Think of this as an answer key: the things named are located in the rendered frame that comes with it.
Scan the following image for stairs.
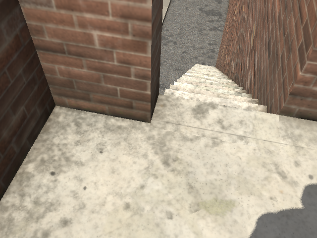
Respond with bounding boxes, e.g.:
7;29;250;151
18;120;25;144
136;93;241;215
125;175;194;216
164;64;267;113

